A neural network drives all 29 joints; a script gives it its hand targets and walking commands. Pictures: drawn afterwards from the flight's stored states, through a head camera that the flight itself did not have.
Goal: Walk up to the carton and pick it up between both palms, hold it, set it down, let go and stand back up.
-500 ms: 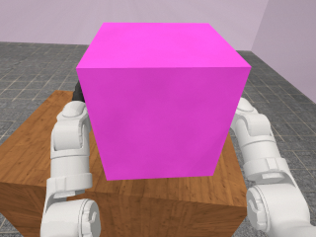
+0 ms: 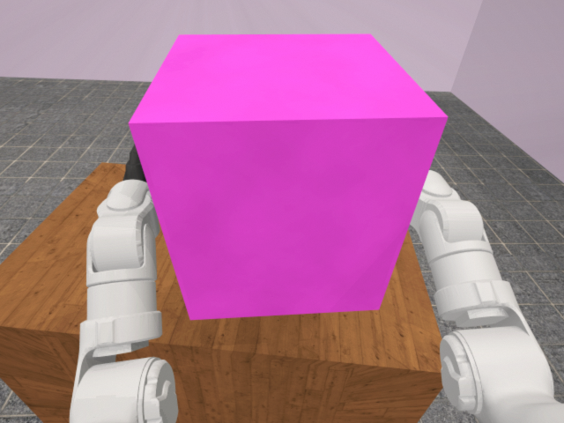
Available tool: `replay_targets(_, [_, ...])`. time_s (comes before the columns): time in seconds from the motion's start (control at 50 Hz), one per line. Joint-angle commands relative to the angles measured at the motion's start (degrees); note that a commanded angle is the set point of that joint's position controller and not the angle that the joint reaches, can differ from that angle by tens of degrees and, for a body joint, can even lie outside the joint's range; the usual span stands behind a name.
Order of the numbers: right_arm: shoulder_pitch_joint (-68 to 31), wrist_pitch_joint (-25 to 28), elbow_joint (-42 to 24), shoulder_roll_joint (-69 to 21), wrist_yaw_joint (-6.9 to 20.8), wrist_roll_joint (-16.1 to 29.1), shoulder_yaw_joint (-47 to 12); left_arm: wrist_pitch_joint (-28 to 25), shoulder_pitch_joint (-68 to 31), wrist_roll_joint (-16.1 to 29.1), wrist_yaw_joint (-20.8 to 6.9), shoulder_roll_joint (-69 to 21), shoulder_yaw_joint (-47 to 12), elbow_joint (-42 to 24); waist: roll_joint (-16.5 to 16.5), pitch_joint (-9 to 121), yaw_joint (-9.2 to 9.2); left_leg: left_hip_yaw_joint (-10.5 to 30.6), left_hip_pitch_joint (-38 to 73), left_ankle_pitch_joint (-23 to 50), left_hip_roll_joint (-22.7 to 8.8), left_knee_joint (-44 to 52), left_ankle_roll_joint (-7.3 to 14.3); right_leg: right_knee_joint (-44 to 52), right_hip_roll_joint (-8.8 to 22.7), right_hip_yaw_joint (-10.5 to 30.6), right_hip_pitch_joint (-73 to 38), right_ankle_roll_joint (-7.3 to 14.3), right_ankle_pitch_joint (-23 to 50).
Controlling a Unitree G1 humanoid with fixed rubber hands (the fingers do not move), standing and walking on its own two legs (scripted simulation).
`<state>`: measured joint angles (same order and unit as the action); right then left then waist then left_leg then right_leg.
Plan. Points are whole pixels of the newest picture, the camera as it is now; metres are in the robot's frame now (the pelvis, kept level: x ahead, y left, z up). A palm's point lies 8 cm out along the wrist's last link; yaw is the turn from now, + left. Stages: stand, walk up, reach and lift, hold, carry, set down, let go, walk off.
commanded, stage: hold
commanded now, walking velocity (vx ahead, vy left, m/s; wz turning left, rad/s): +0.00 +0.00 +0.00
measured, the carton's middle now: (281, 175) +0.38 +0.00 +0.22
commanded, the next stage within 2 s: none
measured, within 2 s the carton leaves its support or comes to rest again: neither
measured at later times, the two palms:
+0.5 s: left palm (147, 186) +0.35 +0.18 +0.22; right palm (414, 182) +0.36 -0.18 +0.22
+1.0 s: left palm (152, 185) +0.35 +0.17 +0.22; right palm (422, 188) +0.35 -0.19 +0.22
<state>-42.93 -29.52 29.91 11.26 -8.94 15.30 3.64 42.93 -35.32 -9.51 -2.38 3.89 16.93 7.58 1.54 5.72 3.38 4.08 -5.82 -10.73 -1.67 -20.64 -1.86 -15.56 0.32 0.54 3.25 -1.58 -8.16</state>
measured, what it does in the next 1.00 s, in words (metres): stands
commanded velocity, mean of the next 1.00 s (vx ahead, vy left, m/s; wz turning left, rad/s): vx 0.00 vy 0.00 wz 0.00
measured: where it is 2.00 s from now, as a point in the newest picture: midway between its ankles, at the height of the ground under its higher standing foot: outside the picture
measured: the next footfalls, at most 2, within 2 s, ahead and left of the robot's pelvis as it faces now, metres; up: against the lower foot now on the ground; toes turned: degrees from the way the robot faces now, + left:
none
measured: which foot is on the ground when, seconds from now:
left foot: down 0.00-1.00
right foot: down 0.00-1.00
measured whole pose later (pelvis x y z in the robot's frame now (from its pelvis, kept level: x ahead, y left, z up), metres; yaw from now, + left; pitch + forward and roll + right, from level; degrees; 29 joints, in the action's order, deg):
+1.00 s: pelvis +0.00 +0.00 +0.00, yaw +0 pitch -5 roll -1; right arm -39.9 -28.7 27.2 11.2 -8.1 15.3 4.4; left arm 43.5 -35.0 -11.4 -3.1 2.5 16.8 5.5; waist 1.5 4.4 4.4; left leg 3.8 -4.9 -10.2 -1.6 -19.8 -1.8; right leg -15.3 0.2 1.1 2.6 -1.5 -7.9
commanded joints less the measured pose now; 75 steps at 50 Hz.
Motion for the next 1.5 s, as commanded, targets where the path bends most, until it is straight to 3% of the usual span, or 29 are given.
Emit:
replay_targets(0.0, [-43.55, 2.12, -17.17, -33.01, 7.81, 7.21, -19.56, -2.03, -37.51, 6.76, -8.46, -28.09, -24.9, -4.94, -2.48, 16.45, 0.21, -4.41, 1.96, 13.84, 4.95, 3.1, -0.64, 1.0, -4.22, -1.48, -7.99, -0.17, 11.97])
replay_targets(0.04, [-44.32, 1.94, -17.59, -33.66, 7.93, 7.68, -20.31, -2.07, -38.56, 7.19, -8.85, -28.07, -25.38, -6.18, -1.34, 16.8, 0.05, -4.31, 1.68, 12.55, 5.08, 3.59, -0.52, 1.11, -4.31, -1.71, -7.85, -0.21, 11.05])
replay_targets(0.08, [-44.28, 2.08, -19.61, -34.46, 8.17, 7.85, -20.57, -2.79, -40.3, 8.54, -8.44, -28.75, -27.02, -8.78, -2.59, 18.25, 0.22, -4.13, 2.14, 15.84, 5.08, 2.92, -0.79, 0.54, -4.43, -1.69, -7.36, -0.17, 13.16])
replay_targets(0.1, [-44.69, 2.13, -19.64, -34.2, 8.28, 8.1, -20.4, -3.08, -42.48, 9.33, -8.17, -28.87, -28.1, -10.71, -3.25, 19.88, 1.21, -3.85, 4.12, 17.04, 4.95, 2.25, -1.36, 0.39, -4.91, -1.95, -7.02, -0.05, 13.62])
replay_targets(0.12, [-45.87, 2.75, -23.35, -34.34, 8.24, 8.89, -21.09, -3.01, -42.03, 9.87, -7.84, -30.21, -29.64, -11.63, -5.1, 22.4, 1.19, -3.88, 4.86, 18.9, 5.13, 1.33, -1.84, -0.07, -4.91, -1.91, -7.42, 0.02, 14.74])
replay_targets(0.14, [-44.99, 2.54, -21.88, -33.4, 8.18, 8.76, -20.45, -2.85, -41.37, 10.02, -7.59, -29.92, -29.68, -10.62, -5.31, 21.71, 2.19, -3.44, 5.38, 19.07, 4.79, 1.33, -2.17, 0.2, -4.91, -2.06, -6.4, 0.16, 14.11])
replay_targets(0.18, [-45.45, 2.46, -21.19, -32.9, 8.32, 8.56, -20.16, -2.74, -40.56, 9.38, -7.54, -30.11, -28.53, -7.89, -3.8, 17.96, 1.17, -3.57, 3.78, 15.34, 4.61, 2.7, -1.89, 0.95, -4.92, -2.17, -5.06, 0.41, 10.39])
replay_targets(0.24, [-44.18, 2.75, -20.71, -33.11, 8.99, 7.49, -19.18, -2.9, -42.2, 10.2, -7.1, -31.21, -30.79, -11.59, -5.91, 20.2, 1.99, -3.85, 4.29, 15.91, 4.47, 2.71, -2.13, 0.93, -4.99, -2.18, -5.49, 0.82, 10.16])
replay_targets(0.26, [-43.88, 2.56, -19.7, -31.46, 8.95, 7.15, -18.85, -2.32, -39.4, 9.25, -7.11, -30.59, -29.28, -8.3, -5.59, 17.92, 1.83, -3.31, 4.41, 15.15, 4.39, 2.99, -1.98, 1.49, -4.63, -2.12, -4.49, 0.81, 9.18])
replay_targets(0.28, [-46.34, 2.82, -21.14, -32.69, 9.16, 7.41, -20.67, -2.59, -40.66, 9.42, -7.11, -30.32, -28.72, -9.28, -3.81, 20.18, 0.06, -3.74, 4.25, 15.9, 4.48, 2.49, -1.61, 1.03, -5.08, -2.59, -5.41, 0.51, 9.33])
replay_targets(0.3, [-45.87, 2.83, -21.19, -32.78, 9.13, 7.06, -20.24, -2.54, -40.38, 9.5, -7.06, -30.22, -28.97, -8.54, -3.66, 20.25, 0.79, -3.64, 3.22, 15.33, 4.63, 2.5, -1.45, 0.67, -4.88, -2.2, -6.3, 0.58, 9.7])
replay_targets(0.34, [-45.77, 2.48, -18.75, -32.86, 9.24, 6.74, -19.87, -2.04, -39.24, 8.12, -7.35, -28.99, -26.86, -6.02, -2.24, 17.14, -0.15, -4.28, 2.41, 11.89, 4.52, 3.8, -0.55, 1.47, -4.61, -2.14, -6.1, 0.22, 7.26])
replay_targets(0.42, [-47.69, 2.56, -19.52, -34.45, 9.06, 7.2, -21.47, -2.06, -39.49, 7.78, -7.79, -28.58, -25.11, -4.48, -0.26, 18.41, -1.71, -4.63, 0.46, 11.07, 5.2, 3.98, 0.69, 1.04, -3.86, -1.17, -7.32, -0.56, 10.06])
replay_targets(0.5, [-49.25, 3.24, -21.6, -34.85, 8.33, 7.51, -21.24, -2.74, -40.41, 8.96, -7.68, -29.53, -26.59, -4.46, -0.54, 21.27, -0.65, -4.34, 1.78, 13.1, 5.1, 3.19, 0.43, 0.52, -4.28, -1.11, -7.96, -0.37, 12.45])
replay_targets(0.54, [-47.43, 3.07, -23.01, -35.76, 7.85, 8.56, -22.24, -3.12, -39.12, 9.4, -7.73, -29.5, -26.94, -7.01, 0.85, 22.27, -0.62, -4.17, 2.61, 16.91, 5.27, 1.87, 0.35, -0.16, -4.57, -0.98, -9.43, -0.75, 17.32])
replay_targets(0.58, [-46.71, 2.5, -21.22, -34.7, 7.55, 8.51, -21.01, -2.9, -39.93, 8.92, -7.96, -28.42, -26.2, -6.47, -0.15, 20.33, -0.11, -4.4, 2.85, 14.58, 5.06, 2.56, -0.11, 0.02, -4.5, -1.09, -8.45, -0.68, 14.93])
replay_targets(0.6, [-41.25, 2.32, -21.64, -32.3, 7.91, 7.97, -18.19, -3.42, -42.38, 11.35, -7.91, -29.87, -29.91, -12.02, -2.25, 20.61, 4.75, -3.79, 4.31, 17.53, 4.6, 3.03, -1.97, 0.08, -4.94, -1.69, -7.27, 0.33, 15.86])
replay_targets(0.62, [-42.16, 2.15, -21.2, -31.68, 8.12, 7.84, -18.41, -3.04, -41.96, 10.15, -7.95, -29.22, -28.85, -11.76, -3.88, 20.14, 2.98, -3.51, 4.69, 18.11, 4.9, 2.64, -2.24, 0.75, -4.61, -1.6, -7.45, 0.78, 14.65])
replay_targets(0.64, [-41.25, 1.85, -20.54, -30.99, 8.24, 7.48, -17.85, -2.67, -41.46, 9.94, -8.01, -29.27, -29.16, -10.98, -3.66, 18.83, 4.08, -3.73, 5.02, 17.62, 4.74, 2.82, -2.5, 1.1, -4.6, -1.49, -6.5, 0.8, 13.8])
replay_targets(0.72, [-41.2, 1.61, -18.36, -30.46, 8.51, 5.81, -17.71, -1.63, -38.53, 6.52, -9.18, -28.15, -26.34, -8.03, -3.89, 14.63, 2.59, -3.75, 2.97, 13.3, 4.65, 4.5, -1.64, 1.81, -3.95, -1.75, -7.46, 0.93, 9.97])
replay_targets(0.86, [-45.25, 3.55, -24.24, -32.38, 9.04, 8.11, -20.75, -2.78, -40.28, 7.71, -8.16, -28.66, -27.62, -10.48, -3.58, 20.6, 0.6, -3.87, 4.84, 18.26, 4.97, 2.51, -1.26, 0.53, -4.87, -2.69, -7.94, 0.57, 13.44])
replay_targets(0.96, [-45.38, 3.85, -21.78, -32.57, 9.19, 6.77, -20.61, -2.52, -38.89, 6.53, -8.07, -28.5, -25.75, -7.16, -1.39, 18.03, -0.27, -4.56, 3.03, 13.15, 4.69, 4.19, 0.18, 1.34, -4.54, -2.3, -6.67, 0.61, 9.12])
replay_targets(1.24, [-45.07, 4.16, -19.3, -34.1, 8.3, 5.07, -19.04, -3.41, -40.86, 6.93, -9.19, -28.7, -25.96, -5.17, -1.82, 18.12, 1.75, -4.64, 2.65, 11.0, 5.19, 4.55, 0.39, 1.52, -3.72, -1.85, -7.65, 0.14, 9.86])
replay_targets(1.26, [-45.33, 3.35, -15.63, -33.41, 8.21, 4.13, -18.43, -2.9, -37.91, 5.6, -9.56, -27.25, -22.73, 1.13, -0.47, 12.77, -0.03, -5.06, 0.0, 5.77, 5.55, 5.25, 0.82, 2.39, -3.29, -1.51, -6.39, -0.6, 5.85])
replay_targets(1.32, [-47.3, 4.09, -17.62, -35.42, 8.18, 5.62, -19.76, -3.31, -39.98, 6.45, -9.29, -28.39, -24.3, -1.67, -1.14, 17.44, -0.24, -4.85, -0.3, 7.94, 5.64, 4.81, 1.03, 0.8, -3.16, -0.9, -8.01, -0.77, 9.56])
replay_targets(1.4, [-49.17, 4.88, -25.08, -36.57, 7.65, 8.93, -22.96, -4.46, -41.38, 9.82, -8.13, -30.95, -28.77, -8.63, -2.82, 25.41, 0.13, -4.11, 5.16, 18.75, 5.5, 1.12, -0.53, -0.6, -4.41, -1.57, -8.85, -0.6, 17.78])
replay_targets(1.42, [-48.04, 4.53, -24.47, -35.54, 7.31, 8.54, -22.12, -4.27, -40.6, 9.76, -7.82, -30.37, -28.83, -7.61, -3.06, 24.5, 1.27, -3.65, 5.75, 18.69, 5.32, 0.83, -0.89, -0.23, -4.47, -1.4, -7.88, -0.36, 17.69])
replay_targets(1.46, [-44.63, 3.65, -21.95, -33.64, 7.36, 7.79, -20.87, -3.94, -40.51, 9.23, -7.46, -30.08, -29.32, -9.14, -4.41, 20.61, 1.57, -3.7, 5.37, 16.8, 4.93, 1.87, -1.92, 0.69, -4.92, -2.08, -5.86, 0.18, 12.81])
replay_targets(1.48, [-45.45, 3.46, -22.04, -34.47, 7.56, 8.03, -21.36, -3.74, -41.84, 9.68, -7.52, -29.87, -29.24, -9.46, -3.1, 21.78, 1.53, -3.69, 5.53, 15.35, 5.06, 2.28, -1.33, 1.19, -4.7, -1.85, -5.67, 0.17, 11.79])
